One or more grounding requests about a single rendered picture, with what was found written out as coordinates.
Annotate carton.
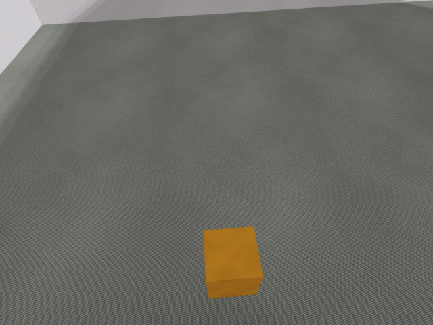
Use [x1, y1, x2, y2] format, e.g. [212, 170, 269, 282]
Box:
[203, 226, 263, 299]

